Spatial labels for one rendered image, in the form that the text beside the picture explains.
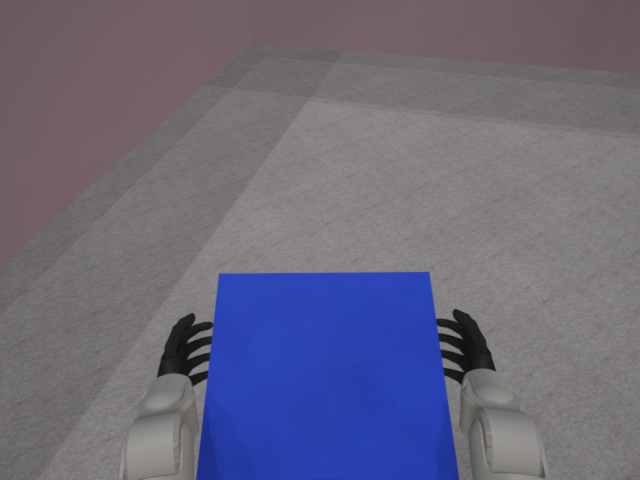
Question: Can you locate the robot left hand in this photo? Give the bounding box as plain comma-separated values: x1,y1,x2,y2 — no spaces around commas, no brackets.
157,313,213,387

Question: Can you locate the left robot forearm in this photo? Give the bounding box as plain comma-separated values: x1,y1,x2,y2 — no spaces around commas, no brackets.
117,373,199,480

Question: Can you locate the carton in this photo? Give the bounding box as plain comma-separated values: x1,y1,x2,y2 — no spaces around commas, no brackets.
196,272,459,480

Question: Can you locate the robot right hand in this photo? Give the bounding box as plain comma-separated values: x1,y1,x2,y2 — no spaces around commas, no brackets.
436,309,496,385

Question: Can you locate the right robot forearm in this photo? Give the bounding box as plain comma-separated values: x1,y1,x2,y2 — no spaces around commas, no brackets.
459,369,552,480

